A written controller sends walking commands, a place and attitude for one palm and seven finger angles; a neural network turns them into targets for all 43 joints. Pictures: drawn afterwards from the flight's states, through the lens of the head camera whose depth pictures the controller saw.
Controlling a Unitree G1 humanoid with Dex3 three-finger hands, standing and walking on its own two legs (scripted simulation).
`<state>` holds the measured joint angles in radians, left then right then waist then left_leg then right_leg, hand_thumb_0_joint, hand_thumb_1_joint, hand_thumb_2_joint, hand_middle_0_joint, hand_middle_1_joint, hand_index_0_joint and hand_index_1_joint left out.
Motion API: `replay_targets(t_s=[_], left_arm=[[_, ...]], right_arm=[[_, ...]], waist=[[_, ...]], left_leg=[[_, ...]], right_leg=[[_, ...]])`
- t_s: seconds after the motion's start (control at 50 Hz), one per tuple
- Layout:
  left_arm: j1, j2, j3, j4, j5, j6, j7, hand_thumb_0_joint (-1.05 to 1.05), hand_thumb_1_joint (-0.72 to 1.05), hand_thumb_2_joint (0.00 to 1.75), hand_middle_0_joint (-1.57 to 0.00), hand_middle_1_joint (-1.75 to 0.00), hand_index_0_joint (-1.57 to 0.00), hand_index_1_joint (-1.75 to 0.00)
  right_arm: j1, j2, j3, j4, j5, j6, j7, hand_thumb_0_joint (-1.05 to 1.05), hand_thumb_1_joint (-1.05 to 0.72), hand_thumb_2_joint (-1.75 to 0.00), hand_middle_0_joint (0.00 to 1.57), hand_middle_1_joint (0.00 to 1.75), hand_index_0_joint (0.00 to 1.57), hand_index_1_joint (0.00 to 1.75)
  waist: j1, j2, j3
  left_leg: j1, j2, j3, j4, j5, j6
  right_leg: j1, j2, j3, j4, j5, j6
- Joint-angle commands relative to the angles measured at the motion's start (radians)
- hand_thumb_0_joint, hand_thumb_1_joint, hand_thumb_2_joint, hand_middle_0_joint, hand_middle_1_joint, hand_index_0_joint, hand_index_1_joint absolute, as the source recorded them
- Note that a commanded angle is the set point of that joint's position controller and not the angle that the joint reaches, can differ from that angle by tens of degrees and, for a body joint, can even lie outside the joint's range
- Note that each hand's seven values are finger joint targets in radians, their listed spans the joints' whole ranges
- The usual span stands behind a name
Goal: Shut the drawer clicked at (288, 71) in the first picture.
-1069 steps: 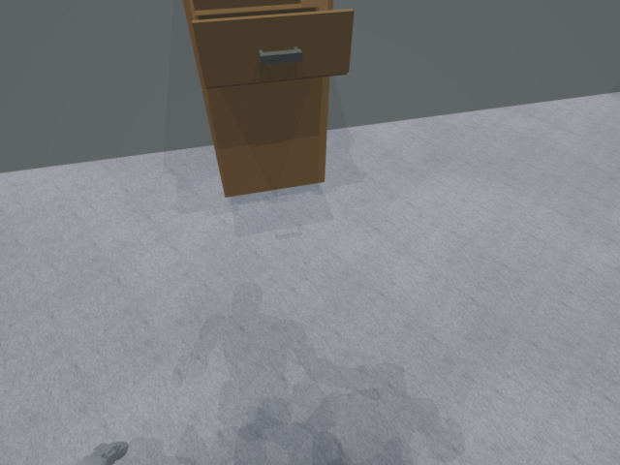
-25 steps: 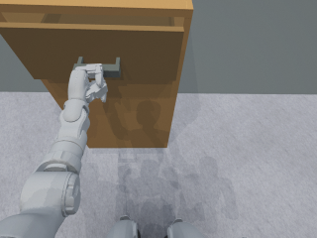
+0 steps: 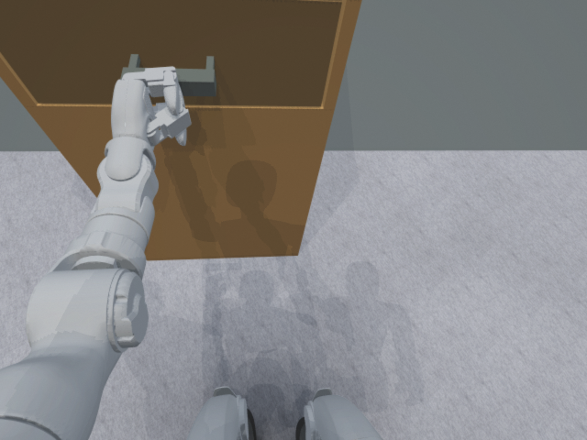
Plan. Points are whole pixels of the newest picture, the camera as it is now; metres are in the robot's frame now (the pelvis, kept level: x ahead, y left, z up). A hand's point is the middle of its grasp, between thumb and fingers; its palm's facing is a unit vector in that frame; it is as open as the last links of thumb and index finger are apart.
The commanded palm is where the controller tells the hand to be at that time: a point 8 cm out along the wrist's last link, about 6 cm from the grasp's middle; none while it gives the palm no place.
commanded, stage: push the drawer shut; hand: left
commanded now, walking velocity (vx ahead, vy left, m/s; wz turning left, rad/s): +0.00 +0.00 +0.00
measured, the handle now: (171, 71) +0.60 +0.12 +0.09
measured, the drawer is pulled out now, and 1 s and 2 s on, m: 0.00 0.00 0.00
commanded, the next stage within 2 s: pull the fist back off the drawer in 0.14 s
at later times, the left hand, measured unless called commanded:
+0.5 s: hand (184, 113) +0.53 +0.10 +0.09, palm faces -0.03 -1.00 -0.05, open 2.7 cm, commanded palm +0.51 +0.13 +0.09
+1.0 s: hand (183, 136) +0.49 +0.10 +0.09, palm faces -0.01 -1.00 -0.04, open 3.3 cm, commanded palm +0.46 +0.15 +0.09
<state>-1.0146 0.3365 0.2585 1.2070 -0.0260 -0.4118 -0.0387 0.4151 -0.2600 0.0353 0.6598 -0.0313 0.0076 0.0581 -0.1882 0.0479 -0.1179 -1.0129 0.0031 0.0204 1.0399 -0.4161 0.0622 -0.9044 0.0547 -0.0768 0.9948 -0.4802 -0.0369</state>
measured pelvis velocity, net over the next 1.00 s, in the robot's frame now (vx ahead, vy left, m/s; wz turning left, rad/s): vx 0.02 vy -0.01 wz -0.01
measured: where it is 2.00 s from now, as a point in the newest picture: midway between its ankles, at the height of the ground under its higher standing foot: outside the picture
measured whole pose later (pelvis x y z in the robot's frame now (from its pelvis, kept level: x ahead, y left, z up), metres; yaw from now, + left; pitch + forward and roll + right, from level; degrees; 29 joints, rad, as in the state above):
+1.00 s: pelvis +0.02 -0.01 +0.02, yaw +0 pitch +19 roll -2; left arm -0.72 0.25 0.20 0.93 -0.08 -0.38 -0.02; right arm 0.37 -0.26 0.02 0.61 0.00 0.03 0.07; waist -0.13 0.04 -0.12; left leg -0.86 0.01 0.03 0.96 -0.43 0.05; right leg -0.77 0.07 -0.05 0.92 -0.48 -0.05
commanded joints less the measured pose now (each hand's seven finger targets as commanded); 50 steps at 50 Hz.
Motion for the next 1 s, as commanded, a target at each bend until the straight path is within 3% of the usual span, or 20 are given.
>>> replay_targets(t_s=[0.0,0.06,0.14,0.16,0.18,0.2,0.26,0.32,0.4,0.44,0.5,0.58,0.66,0.72,0.76,0.8,0.84,0.9,0.94,0.98], left_arm=[[-0.668,0.169,-0.013,-0.212,0.011,-0.039,0.045,0.0,0.9,0.9,-1.4,-1.6,-1.4,-1.6],[-0.704,0.202,0.002,-0.193,0.018,-0.04,0.059,0.0,0.9,0.9,-1.4,-1.6,-1.4,-1.6],[-0.758,0.192,-0.023,-0.199,0.026,-0.049,0.065,0.0,0.9,0.9,-1.4,-1.6,-1.4,-1.6],[-0.761,0.155,-0.056,-0.18,0.023,-0.042,0.063,0.0,0.9,0.9,-1.4,-1.6,-1.4,-1.6],[-0.766,0.179,-0.04,-0.166,0.024,-0.038,0.068,0.0,0.9,0.9,-1.4,-1.6,-1.4,-1.6],[-0.792,0.165,-0.06,-0.179,0.024,-0.04,0.068,0.0,0.9,0.9,-1.4,-1.6,-1.4,-1.6],[-0.789,0.199,-0.035,-0.174,0.028,-0.035,0.077,0.0,0.9,0.9,-1.4,-1.6,-1.4,-1.6],[-0.782,0.169,-0.056,-0.154,0.029,-0.025,0.074,0.0,0.9,0.9,-1.4,-1.6,-1.4,-1.6],[-0.756,0.227,-0.006,-0.159,0.024,-0.023,0.072,0.0,0.9,0.9,-1.4,-1.6,-1.4,-1.6],[-0.722,0.206,-0.01,-0.189,0.019,-0.028,0.063,0.0,0.9,0.9,-1.4,-1.6,-1.4,-1.6],[-0.649,0.17,-0.023,-0.167,0.006,-0.023,0.051,0.0,0.9,0.9,-1.4,-1.6,-1.4,-1.6],[-0.542,0.195,0.011,-0.197,-0.008,-0.021,0.043,0.0,0.9,0.9,-1.4,-1.6,-1.4,-1.6],[-0.411,0.174,0.016,-0.269,-0.022,-0.032,0.03,0.0,0.9,0.9,-1.4,-1.6,-1.4,-1.6],[-0.331,0.145,0.0,-0.299,-0.03,-0.03,0.021,0.0,0.9,0.9,-1.4,-1.6,-1.4,-1.6],[-0.262,0.154,0.019,-0.344,-0.042,-0.028,0.022,0.0,0.9,0.9,-1.4,-1.6,-1.4,-1.6],[-0.211,0.147,0.022,-0.427,-0.055,-0.037,0.022,0.0,0.9,0.9,-1.4,-1.6,-1.4,-1.6],[-0.188,0.114,0.0,-0.505,-0.065,-0.043,0.023,0.0,0.9,0.9,-1.4,-1.6,-1.4,-1.6],[-0.193,0.068,-0.05,-0.536,-0.066,-0.045,0.024,0.0,0.9,0.9,-1.4,-1.6,-1.4,-1.6],[-0.172,0.09,-0.034,-0.526,-0.06,-0.043,0.022,0.0,0.9,0.9,-1.4,-1.6,-1.4,-1.6],[-0.137,0.06,-0.052,-0.507,-0.067,-0.032,0.015,0.0,0.9,0.9,-1.4,-1.6,-1.4,-1.6]], right_arm=[[0.184,-0.178,-0.064,-0.03,0.002,-0.017,-0.009,0.0,-0.9,-0.9,0.2,0.3,0.2,0.3],[0.189,-0.189,-0.061,-0.02,-0.004,-0.023,-0.011,0.0,-0.9,-0.9,0.2,0.3,0.2,0.3],[0.189,-0.191,-0.057,-0.019,-0.007,-0.034,-0.014,0.0,-0.9,-0.9,0.2,0.3,0.2,0.3],[0.184,-0.188,-0.053,-0.018,-0.007,-0.037,-0.014,0.0,-0.9,-0.9,0.2,0.3,0.2,0.3],[0.187,-0.196,-0.052,-0.014,-0.007,-0.041,-0.017,0.0,-0.9,-0.9,0.2,0.3,0.2,0.3],[0.187,-0.196,-0.05,-0.014,-0.006,-0.045,-0.019,0.0,-0.9,-0.9,0.2,0.3,0.2,0.3],[0.192,-0.203,-0.049,-0.016,-0.009,-0.054,-0.021,0.0,-0.9,-0.9,0.2,0.3,0.2,0.3],[0.19,-0.203,-0.047,-0.022,-0.011,-0.055,-0.017,0.0,-0.9,-0.9,0.2,0.3,0.2,0.3],[0.193,-0.209,-0.045,-0.033,-0.011,-0.055,-0.014,0.0,-0.9,-0.9,0.2,0.3,0.2,0.3],[0.189,-0.205,-0.051,-0.042,-0.011,-0.052,-0.009,0.0,-0.9,-0.9,0.2,0.3,0.2,0.3],[0.182,-0.202,-0.051,-0.048,-0.008,-0.045,-0.003,0.0,-0.9,-0.9,0.2,0.3,0.2,0.3],[0.175,-0.201,-0.054,-0.068,-0.001,-0.034,0.003,0.0,-0.9,-0.9,0.2,0.3,0.2,0.3],[0.161,-0.189,-0.059,-0.097,0.007,-0.018,0.009,0.0,-0.9,-0.9,0.2,0.3,0.2,0.3],[0.154,-0.183,-0.062,-0.105,0.014,-0.004,0.011,0.0,-0.9,-0.9,0.2,0.3,0.2,0.3],[0.14,-0.179,-0.067,-0.119,0.022,0.005,0.011,0.0,-0.9,-0.9,0.2,0.3,0.2,0.3],[0.125,-0.173,-0.07,-0.135,0.03,0.006,0.011,0.0,-0.9,-0.9,0.2,0.3,0.2,0.3],[0.11,-0.164,-0.074,-0.133,0.035,0.007,0.012,0.0,-0.9,-0.9,0.2,0.3,0.2,0.3],[0.099,-0.155,-0.076,-0.118,0.043,0.004,0.008,0.0,-0.9,-0.9,0.2,0.3,0.2,0.3],[0.097,-0.158,-0.081,-0.103,0.044,0.002,0.004,0.0,-0.9,-0.9,0.2,0.3,0.2,0.3],[0.085,-0.154,-0.081,-0.1,0.047,0.001,0.001,0.0,-0.9,-0.9,0.2,0.3,0.2,0.3]], waist=[[-0.095,0.092,-0.444],[-0.107,0.101,-0.419],[-0.116,0.14,-0.452],[-0.128,0.144,-0.431],[-0.132,0.11,-0.416],[-0.143,0.131,-0.409],[-0.13,0.145,-0.45],[-0.134,0.142,-0.44],[-0.111,0.145,-0.455],[-0.094,0.149,-0.493],[-0.085,0.133,-0.448],[-0.048,0.087,-0.453],[-0.007,0.078,-0.479],[-0.005,0.043,-0.448],[0.014,0.001,-0.442],[0.039,0.03,-0.468],[0.038,0.037,-0.482],[0.016,0.02,-0.423],[0.023,0.013,-0.412],[0.022,-0.007,-0.401]], left_leg=[[0.527,0.026,-0.149,-0.082,0.276,-0.016],[0.518,0.031,-0.165,-0.091,0.208,-0.018],[0.549,0.036,-0.19,-0.093,0.179,-0.023],[0.538,0.035,-0.19,-0.098,0.148,-0.022],[0.51,0.038,-0.193,-0.103,0.101,-0.019],[0.52,0.039,-0.203,-0.11,0.09,-0.018],[0.518,0.035,-0.203,-0.109,0.072,-0.021],[0.511,0.035,-0.214,-0.114,0.041,-0.021],[0.492,0.028,-0.201,-0.115,0.038,-0.02],[0.53,0.031,-0.203,-0.112,0.083,-0.024],[0.52,0.032,-0.198,-0.122,0.081,-0.024],[0.48,0.021,-0.155,-0.127,0.106,-0.02],[0.508,0.016,-0.126,-0.127,0.209,-0.021],[0.502,0.014,-0.107,-0.129,0.251,-0.018],[0.471,0.005,-0.083,-0.134,0.266,-0.014],[0.503,0.001,-0.073,-0.14,0.32,-0.015],[0.55,0.003,-0.069,-0.133,0.394,-0.015],[0.548,0.002,-0.065,-0.128,0.406,-0.012],[0.549,0.003,-0.069,-0.126,0.414,-0.015],[0.541,-0.002,-0.061,-0.125,0.415,-0.013]], right_leg=[[-0.059,0.008,0.049,-0.128,0.221,0.014],[-0.098,0.009,0.044,-0.134,0.157,0.012],[-0.135,0.007,0.039,-0.122,0.133,0.009],[-0.149,0.007,0.037,-0.126,0.114,0.012],[-0.149,0.006,0.037,-0.129,0.089,0.014],[-0.166,0.004,0.035,-0.125,0.084,0.014],[-0.154,0.003,0.037,-0.122,0.076,0.011],[-0.168,0.001,0.034,-0.12,0.061,0.012],[-0.13,0.003,0.038,-0.123,0.057,0.006],[-0.118,0.004,0.036,-0.123,0.082,0.005],[-0.114,0.008,0.033,-0.13,0.081,0.003],[-0.024,0.012,0.044,-0.153,0.09,0.003],[0.053,0.016,0.047,-0.156,0.176,0.001],[0.09,0.018,0.05,-0.163,0.24,0.004],[0.165,0.017,0.064,-0.174,0.288,0.008],[0.21,0.016,0.067,-0.169,0.353,0.004],[0.229,0.015,0.069,-0.169,0.432,0.007],[0.224,0.013,0.075,-0.173,0.469,0.013],[0.222,0.01,0.075,-0.168,0.476,0.015],[0.238,0.007,0.081,-0.175,0.501,0.018]])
